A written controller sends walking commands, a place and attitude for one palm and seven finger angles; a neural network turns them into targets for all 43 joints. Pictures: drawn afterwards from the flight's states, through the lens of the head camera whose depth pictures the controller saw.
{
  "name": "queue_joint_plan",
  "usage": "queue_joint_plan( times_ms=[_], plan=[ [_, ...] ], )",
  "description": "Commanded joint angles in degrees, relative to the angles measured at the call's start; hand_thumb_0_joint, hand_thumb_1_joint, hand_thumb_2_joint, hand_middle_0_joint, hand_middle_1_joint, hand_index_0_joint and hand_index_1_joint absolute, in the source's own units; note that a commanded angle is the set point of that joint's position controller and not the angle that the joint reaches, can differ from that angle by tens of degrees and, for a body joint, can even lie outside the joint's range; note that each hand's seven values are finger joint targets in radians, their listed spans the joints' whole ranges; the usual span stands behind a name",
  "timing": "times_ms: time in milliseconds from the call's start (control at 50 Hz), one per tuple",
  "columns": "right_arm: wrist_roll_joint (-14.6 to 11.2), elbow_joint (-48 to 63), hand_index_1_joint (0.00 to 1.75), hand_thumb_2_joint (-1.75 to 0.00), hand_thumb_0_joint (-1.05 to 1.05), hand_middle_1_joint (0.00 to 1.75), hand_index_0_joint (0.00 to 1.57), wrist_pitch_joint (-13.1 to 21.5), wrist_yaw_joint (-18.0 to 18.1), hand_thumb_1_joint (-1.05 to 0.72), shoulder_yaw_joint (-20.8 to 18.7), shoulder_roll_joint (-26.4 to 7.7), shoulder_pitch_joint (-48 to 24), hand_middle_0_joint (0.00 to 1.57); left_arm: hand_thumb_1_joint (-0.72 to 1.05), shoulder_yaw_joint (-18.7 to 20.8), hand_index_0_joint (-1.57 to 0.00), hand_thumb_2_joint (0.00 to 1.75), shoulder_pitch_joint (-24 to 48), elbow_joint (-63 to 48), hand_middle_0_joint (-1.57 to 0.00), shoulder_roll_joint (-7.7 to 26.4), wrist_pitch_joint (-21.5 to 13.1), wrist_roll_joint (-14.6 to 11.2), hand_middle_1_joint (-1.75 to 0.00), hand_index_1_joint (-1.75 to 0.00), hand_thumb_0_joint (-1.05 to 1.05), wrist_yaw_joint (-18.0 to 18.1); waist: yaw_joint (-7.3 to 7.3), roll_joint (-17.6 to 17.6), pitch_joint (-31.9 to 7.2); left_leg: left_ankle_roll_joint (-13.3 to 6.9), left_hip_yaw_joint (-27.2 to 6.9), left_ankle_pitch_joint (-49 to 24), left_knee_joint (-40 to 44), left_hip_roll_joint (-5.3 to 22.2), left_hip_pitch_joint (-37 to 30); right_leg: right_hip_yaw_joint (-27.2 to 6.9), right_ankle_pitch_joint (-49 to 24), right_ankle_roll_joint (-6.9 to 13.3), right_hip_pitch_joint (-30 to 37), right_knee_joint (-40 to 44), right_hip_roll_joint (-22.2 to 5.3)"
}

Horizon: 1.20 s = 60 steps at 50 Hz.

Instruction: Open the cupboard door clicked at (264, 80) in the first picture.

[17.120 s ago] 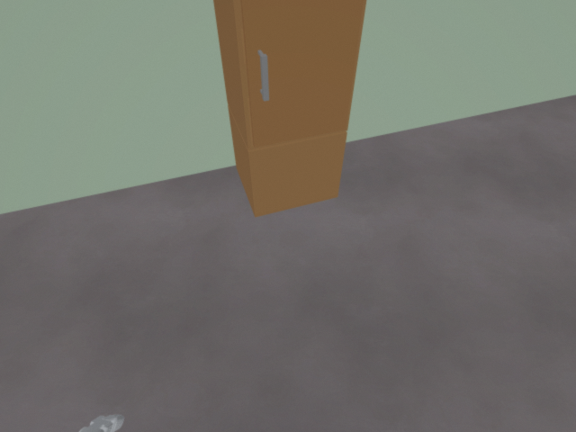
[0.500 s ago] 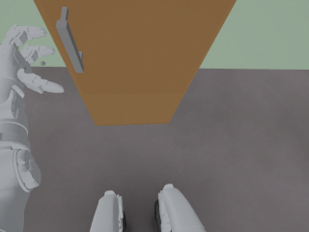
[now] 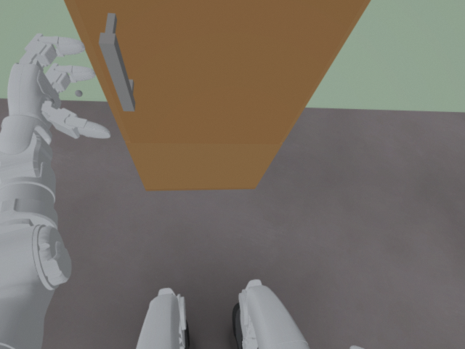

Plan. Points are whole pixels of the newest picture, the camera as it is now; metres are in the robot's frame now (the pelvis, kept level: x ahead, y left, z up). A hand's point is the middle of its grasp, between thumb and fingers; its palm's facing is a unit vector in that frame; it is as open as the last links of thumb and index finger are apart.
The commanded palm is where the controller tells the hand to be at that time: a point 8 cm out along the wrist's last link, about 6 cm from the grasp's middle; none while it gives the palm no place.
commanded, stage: move the hooked fingers beside the handle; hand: left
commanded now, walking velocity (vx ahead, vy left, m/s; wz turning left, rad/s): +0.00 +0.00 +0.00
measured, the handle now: (121, 67) +0.55 +0.15 +0.06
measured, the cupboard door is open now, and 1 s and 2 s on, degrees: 0 0 0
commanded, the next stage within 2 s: slide the fingers in behind the handle in 0.02 s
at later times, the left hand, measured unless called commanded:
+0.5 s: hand (100, 100) +0.50 +0.18 +0.05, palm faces -0.04 -1.00 -0.02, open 14.0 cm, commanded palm +0.48 +0.22 +0.06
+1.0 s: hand (120, 100) +0.49 +0.15 +0.06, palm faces -0.05 -1.00 -0.02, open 14.0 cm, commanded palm +0.47 +0.19 +0.06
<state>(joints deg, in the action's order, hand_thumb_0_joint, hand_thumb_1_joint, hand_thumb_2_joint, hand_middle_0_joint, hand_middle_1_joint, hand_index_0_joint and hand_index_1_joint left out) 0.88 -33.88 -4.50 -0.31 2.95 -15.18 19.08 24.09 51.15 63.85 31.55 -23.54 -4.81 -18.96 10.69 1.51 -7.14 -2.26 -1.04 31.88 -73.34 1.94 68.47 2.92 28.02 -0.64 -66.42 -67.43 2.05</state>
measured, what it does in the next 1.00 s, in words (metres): stands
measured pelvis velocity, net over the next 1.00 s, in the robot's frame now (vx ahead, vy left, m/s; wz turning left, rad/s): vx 0.00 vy -0.02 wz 0.02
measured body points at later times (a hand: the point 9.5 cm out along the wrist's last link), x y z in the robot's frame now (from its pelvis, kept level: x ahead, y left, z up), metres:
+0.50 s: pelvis -0.01 -0.01 +0.00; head +0.14 +0.02 +0.43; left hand +0.49 +0.23 +0.06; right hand +0.03 -0.28 -0.10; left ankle +0.01 +0.09 -0.62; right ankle +0.03 -0.13 -0.62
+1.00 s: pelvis +0.00 -0.02 +0.00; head +0.14 +0.01 +0.43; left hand +0.49 +0.20 +0.06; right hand +0.03 -0.28 -0.11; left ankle +0.01 +0.09 -0.62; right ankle +0.03 -0.13 -0.62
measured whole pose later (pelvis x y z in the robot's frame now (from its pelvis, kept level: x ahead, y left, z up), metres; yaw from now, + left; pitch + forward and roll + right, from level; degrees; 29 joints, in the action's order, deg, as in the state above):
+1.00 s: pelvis +0.00 -0.02 +0.00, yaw +1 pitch +25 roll -3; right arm 1.2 -35.0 -4.1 -1.3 1.6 -14.9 19.9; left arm 18.2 49.2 63.2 23.3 -26.5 -5.3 -12.7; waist 9.5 1.9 -7.9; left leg -1.0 -1.1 31.0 -71.8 1.7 66.0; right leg 2.9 28.2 0.6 -64.8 -67.8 1.8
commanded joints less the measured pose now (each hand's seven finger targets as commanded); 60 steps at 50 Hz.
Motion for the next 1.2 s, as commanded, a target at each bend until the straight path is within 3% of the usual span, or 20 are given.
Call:
queue_joint_plan(
  times_ms=[0, 60, 80, 140, 200, 280, 340, 380, 420, 500, 620, 640, 720, 800, 820, 880, 900, 940, 1040, 1180],
  plan=[
    [-0.1, 2.6, 0.3, -0.9, 0.0, 0.3, 0.2, -0.1, 0.3, -0.9, -4.3, -11.3, 10.8, 0.2, -0.5, 1.2, -0.3, 0.3, 21.4, -14.3, -0.3, 13.6, -4.2, -1.5, -1.2, -1.2, 0.0, 0.5, -1.02, 11.5, -33.9, 2.2, -4.9, -34.8, 8.8, 0.8, -34.1, 0.4, -18.2, 2.3, 9.6, 6.3, 1.2],
    [-0.4, 2.8, 0.3, -0.9, 0.0, 0.3, 0.2, -0.2, 0.4, -0.9, -4.3, -11.2, 10.8, 0.2, -0.5, 0.4, -0.3, 0.3, 19.1, -11.5, -0.3, 11.8, -3.3, -2.5, -1.2, -1.2, 0.0, 0.0, -0.45, 8.2, -30.5, 1.5, -4.1, -31.1, 9.3, 0.3, -30.3, 0.2, -18.3, 2.2, 11.4, 7.1, 1.4],
    [-0.4, 2.7, 0.3, -0.9, 0.0, 0.3, 0.2, -0.3, 0.5, -0.9, -4.2, -11.6, 10.7, 0.2, -0.5, 2.1, -0.3, 0.3, 19.5, -11.1, -0.3, 14.1, -3.2, -2.5, -1.2, -1.2, 0.0, 0.1, -0.63, 7.1, -29.6, 1.4, -3.9, -29.4, 9.6, 0.4, -28.8, 0.1, -17.8, 2.1, 11.9, 7.3, 1.3],
    [-0.5, 2.9, 0.3, -0.9, 0.0, 0.3, 0.2, -0.1, 0.6, -0.9, -4.2, -11.1, 10.3, 0.2, -0.5, -0.1, -0.3, 0.3, 19.6, -10.2, -0.3, 10.8, -3.0, -2.9, -1.2, -1.2, 0.0, -0.1, 0.2, 5.1, -27.2, 0.8, -3.2, -24.6, 10.0, -0.1, -25.7, -0.3, -16.3, 1.9, 12.7, 8.1, 1.2],
    [-0.4, 2.5, 0.3, -0.9, 0.0, 0.3, 0.2, 0.3, 0.7, -0.9, -4.2, -10.9, 10.1, 0.2, -0.5, -1.7, -0.3, 0.3, 22.0, -11.1, -0.3, 9.5, -4.4, -2.7, -1.2, -1.2, 0.0, 0.0, 0.47, 6.9, -26.6, 1.0, -3.5, -23.7, 10.0, -0.1, -26.6, -0.3, -14.9, 2.1, 10.8, 8.0, 1.1],
    [0.0, 2.0, 0.3, -0.9, 0.0, 0.3, 0.2, 0.9, 0.6, -0.9, -4.6, -10.9, 10.0, 0.2, -0.5, -1.1, -0.3, 0.3, 23.0, -13.4, -0.3, 9.8, -6.3, -2.8, -1.2, -1.2, 0.0, 0.8, -0.41, 9.8, -30.2, 1.5, -3.8, -24.9, 9.7, -0.1, -29.9, -0.3, -14.4, 2.5, 9.9, 7.4, 1.0],
    [-0.1, 1.8, 0.3, -0.9, 0.0, 0.3, 0.2, 0.8, 0.6, -0.9, -4.4, -10.9, 9.8, 0.2, -0.5, -1.5, -0.3, 0.3, 22.5, -11.5, -0.3, 9.3, -6.0, -2.4, -1.2, -1.2, 0.0, 1.6, -0.01, 8.2, -29.2, 1.2, -3.5, -23.7, 9.6, -0.3, -27.6, -0.6, -14.5, 2.3, 11.1, 7.5, 0.8],
    [-0.1, 1.8, 0.3, -0.9, 0.0, 0.3, 0.2, 0.9, 0.4, -0.9, -4.4, -10.7, 9.8, 0.2, -0.5, -3.0, -0.3, 0.3, 23.8, -11.1, -0.3, 7.7, -5.7, -1.9, -1.2, -1.2, 0.0, 2.2, 0.34, 9.3, -28.5, 1.3, -3.6, -23.1, 9.5, -0.3, -27.9, -0.4, -13.8, 2.3, 9.5, 7.4, 0.8],
    [0.0, 1.8, 0.3, -0.9, 0.0, 0.3, 0.2, 0.8, 0.4, -0.9, -4.4, -10.9, 9.7, 0.2, -0.5, -2.5, -0.3, 0.3, 24.6, -11.2, -0.3, 8.7, -5.5, -1.3, -1.2, -1.2, 0.0, 3.2, 0.16, 9.2, -28.5, 1.3, -3.8, -22.0, 9.7, -0.5, -27.2, -0.4, -13.1, 2.4, 10.1, 7.4, 0.7],
    [0.2, 2.5, 0.3, -0.9, 0.0, 0.3, 0.2, 0.9, 0.4, -0.9, -4.5, -10.8, 9.5, 0.2, -0.5, 0.7, -0.3, 0.3, 23.1, -12.9, -0.3, 11.2, -6.2, -1.5, -1.2, -1.2, 0.0, 4.8, -0.95, 8.2, -32.9, 1.0, -2.8, -24.7, 8.9, -0.8, -26.6, -1.1, -16.9, 2.2, 14.4, 7.0, 0.7],
    [0.0, 2.9, 0.3, -0.9, 0.0, 0.3, 0.2, 0.7, 0.0, -0.9, -4.2, -10.4, 9.6, 0.2, -0.5, -1.5, -0.3, 0.3, 21.5, -9.9, -0.3, 8.7, -5.4, -0.9, -1.2, -1.2, 0.0, 4.9, -0.11, 5.3, -28.7, 0.5, -1.7, -20.6, 9.2, -1.1, -21.6, -1.8, -16.3, 1.8, 16.3, 7.9, 0.7],
    [0.0, 2.9, 0.3, -0.9, 0.0, 0.3, 0.2, 0.7, 0.1, -0.9, -4.2, -10.5, 9.6, 0.2, -0.5, -0.3, -0.3, 0.3, 21.3, -9.9, -0.3, 10.1, -5.4, -1.1, -1.2, -1.2, 0.0, 4.9, -0.54, 4.9, -28.8, 0.4, -1.4, -19.8, 9.2, -1.1, -20.6, -2.0, -16.1, 1.8, 17.2, 7.9, 0.7],
    [0.0, 2.8, 0.3, -0.9, 0.0, 0.3, 0.2, 1.0, 0.0, -0.9, -4.3, -10.1, 9.6, 0.2, -0.5, -2.9, -0.3, 0.3, 22.8, -10.9, -0.3, 6.4, -5.9, -1.7, -1.2, -1.2, 0.0, 4.3, 0.19, 5.2, -29.1, 0.4, -1.7, -20.0, 9.1, -1.1, -21.7, -1.9, -16.1, 1.8, 16.1, 7.9, 0.7],
    [0.1, 2.1, 0.3, -0.9, 0.0, 0.3, 0.2, 1.3, 0.0, -0.9, -4.7, -10.1, 9.8, 0.2, -0.5, -3.4, -0.3, 0.3, 23.4, -11.4, -0.3, 5.2, -6.4, -2.1, -1.2, -1.2, 0.0, 4.4, 0.4, 5.9, -30.4, 0.6, -1.8, -21.5, 8.7, -1.0, -23.4, -1.9, -17.0, 1.8, 15.1, 7.7, 0.7],
    [0.1, 2.0, 0.3, -0.9, 0.0, 0.3, 0.2, 1.2, 0.0, -0.9, -4.7, -10.2, 10.1, 0.2, -0.5, -2.8, -0.3, 0.3, 23.2, -11.6, -0.3, 5.8, -6.3, -2.2, -1.2, -1.2, 0.0, 4.7, 0.25, 5.0, -30.1, 0.5, -1.9, -21.6, 8.8, -1.0, -23.2, -1.8, -17.1, 1.8, 15.7, 7.8, 0.7],
    [0.2, 2.2, 0.3, -0.9, 0.0, 0.3, 0.2, 1.3, -0.2, -0.9, -4.9, -9.9, 9.9, 0.2, -0.5, -4.0, -0.3, 0.3, 22.4, -13.0, -0.3, 4.2, -6.9, -1.6, -1.2, -1.2, 0.0, 5.5, -0.84, 8.2, -32.0, 1.0, -2.2, -23.6, 9.1, -1.1, -26.3, -1.4, -17.4, 2.2, 14.4, 7.1, 0.6],
    [0.3, 1.9, 0.3, -0.9, 0.0, 0.3, 0.2, 1.2, -0.3, -0.9, -4.9, -9.8, 9.7, 0.2, -0.5, -4.8, -0.3, 0.3, 23.4, -13.1, -0.3, 3.0, -6.9, -1.6, -1.2, -1.2, 0.0, 6.0, -0.05, 8.2, -31.1, 1.1, -2.3, -24.1, 9.1, -0.9, -27.0, -1.2, -17.4, 2.2, 13.3, 7.2, 0.6],
    [0.3, 2.0, 0.3, -0.9, 0.0, 0.3, 0.2, 1.1, -0.6, -0.9, -5.0, -9.7, 9.7, 0.2, -0.5, -5.3, -0.3, 0.3, 22.3, -12.6, -0.3, 1.8, -6.8, -1.3, -1.2, -1.2, 0.0, 7.1, -0.23, 7.4, -30.2, 1.2, -2.3, -22.9, 9.4, -1.0, -26.6, -1.0, -16.2, 2.1, 13.2, 7.6, 0.6],
    [0.5, 2.3, 0.3, -0.9, 0.0, 0.3, 0.2, 1.0, -0.5, -0.9, -4.9, -9.7, 9.8, 0.2, -0.5, -3.2, -0.3, 0.3, 23.3, -10.6, -0.3, 3.8, -6.6, -0.5, -1.2, -1.2, 0.0, 9.8, 0.09, 3.5, -28.1, 0.6, -1.7, -20.0, 9.4, -1.4, -21.6, -1.6, -16.0, 1.8, 16.0, 7.8, 0.5],
    [0.9, 2.6, 0.3, -0.9, 0.0, 0.3, 0.2, 1.1, -0.9, -0.9, -5.0, -9.5, 9.7, 0.2, -0.5, -4.2, -0.3, 0.3, 23.2, -12.1, -0.3, 2.4, -8.7, 0.3, -1.2, -1.2, 0.0, 10.2, -0.18, 5.5, -31.6, 1.0, -1.8, -22.8, 9.0, -1.3, -24.4, -1.6, -18.1, 2.0, 15.9, 6.8, 0.5]
  ],
)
